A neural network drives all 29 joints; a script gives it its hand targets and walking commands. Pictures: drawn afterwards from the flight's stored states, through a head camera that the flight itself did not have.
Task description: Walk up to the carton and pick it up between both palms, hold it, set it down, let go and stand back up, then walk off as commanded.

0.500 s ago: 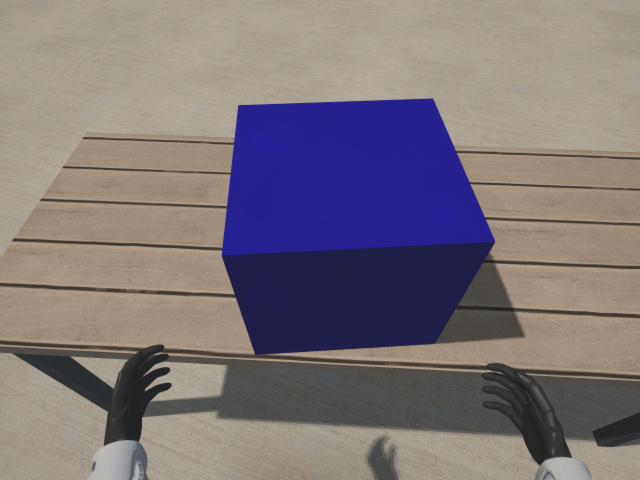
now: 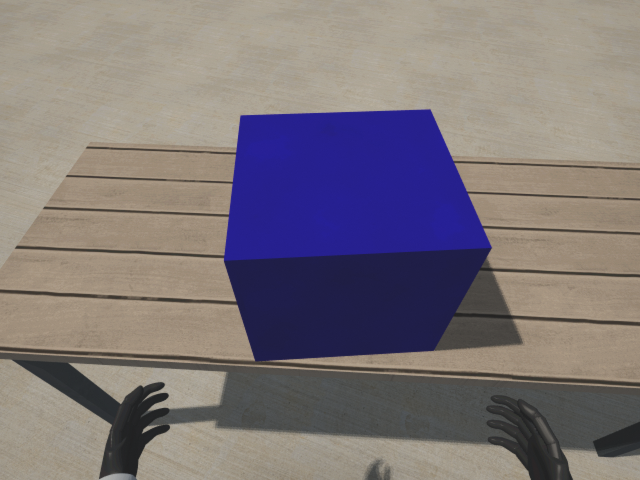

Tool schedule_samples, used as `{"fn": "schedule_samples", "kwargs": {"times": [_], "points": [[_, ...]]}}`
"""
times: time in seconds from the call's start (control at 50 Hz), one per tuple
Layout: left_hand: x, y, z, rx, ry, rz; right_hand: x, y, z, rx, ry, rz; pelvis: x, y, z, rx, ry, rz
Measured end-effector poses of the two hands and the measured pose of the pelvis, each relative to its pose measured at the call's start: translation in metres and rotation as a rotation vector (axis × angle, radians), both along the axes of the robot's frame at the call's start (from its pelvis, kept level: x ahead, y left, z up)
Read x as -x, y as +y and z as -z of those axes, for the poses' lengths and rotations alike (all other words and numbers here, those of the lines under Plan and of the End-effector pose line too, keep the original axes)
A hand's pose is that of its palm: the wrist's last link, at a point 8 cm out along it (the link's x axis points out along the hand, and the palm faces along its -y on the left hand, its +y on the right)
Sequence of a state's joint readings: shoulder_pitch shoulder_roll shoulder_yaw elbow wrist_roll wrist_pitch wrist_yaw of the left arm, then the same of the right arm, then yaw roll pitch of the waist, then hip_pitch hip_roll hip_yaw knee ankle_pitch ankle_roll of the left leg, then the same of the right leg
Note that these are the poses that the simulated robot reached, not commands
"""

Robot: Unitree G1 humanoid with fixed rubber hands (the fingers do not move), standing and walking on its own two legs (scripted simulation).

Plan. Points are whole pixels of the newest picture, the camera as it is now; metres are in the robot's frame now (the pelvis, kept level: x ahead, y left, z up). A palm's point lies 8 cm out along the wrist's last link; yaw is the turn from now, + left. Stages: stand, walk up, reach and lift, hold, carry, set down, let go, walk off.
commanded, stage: set down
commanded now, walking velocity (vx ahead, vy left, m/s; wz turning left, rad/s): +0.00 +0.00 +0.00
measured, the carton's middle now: (341, 238) +0.50 +0.01 -0.01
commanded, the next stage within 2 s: let go in 1.70 s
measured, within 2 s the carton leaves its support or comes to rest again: neither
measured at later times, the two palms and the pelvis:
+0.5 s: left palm (132, 466) +0.16 +0.25 -0.06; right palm (529, 478) +0.19 -0.24 -0.08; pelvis +0.01 +0.00 +0.00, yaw +0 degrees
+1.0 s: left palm (137, 473) +0.15 +0.24 -0.08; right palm out of the picture +0.18 -0.22 -0.09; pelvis +0.01 +0.00 +0.00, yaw +0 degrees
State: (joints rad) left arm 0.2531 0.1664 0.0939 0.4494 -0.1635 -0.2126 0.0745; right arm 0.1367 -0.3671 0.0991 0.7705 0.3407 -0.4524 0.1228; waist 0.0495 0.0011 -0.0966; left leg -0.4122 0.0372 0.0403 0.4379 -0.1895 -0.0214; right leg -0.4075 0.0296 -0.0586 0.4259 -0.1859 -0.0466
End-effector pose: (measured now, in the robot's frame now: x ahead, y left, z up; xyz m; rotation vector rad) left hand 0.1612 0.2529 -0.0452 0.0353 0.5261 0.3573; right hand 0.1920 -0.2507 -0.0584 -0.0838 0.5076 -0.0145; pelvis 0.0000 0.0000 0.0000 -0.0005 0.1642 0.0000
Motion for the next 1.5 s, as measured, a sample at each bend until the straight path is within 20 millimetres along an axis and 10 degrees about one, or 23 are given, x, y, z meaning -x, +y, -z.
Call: {"fn": "schedule_samples", "kwargs": {"times": [1.5], "points": [[0.001, -0.012, 0.036, 0.087, 0.333, 0.101, 0.011, 0.032, 0.034, 0.055, 0.218, 0.059, -0.018, 0.000, -0.002, 0.000, -0.073, -0.001]]}}
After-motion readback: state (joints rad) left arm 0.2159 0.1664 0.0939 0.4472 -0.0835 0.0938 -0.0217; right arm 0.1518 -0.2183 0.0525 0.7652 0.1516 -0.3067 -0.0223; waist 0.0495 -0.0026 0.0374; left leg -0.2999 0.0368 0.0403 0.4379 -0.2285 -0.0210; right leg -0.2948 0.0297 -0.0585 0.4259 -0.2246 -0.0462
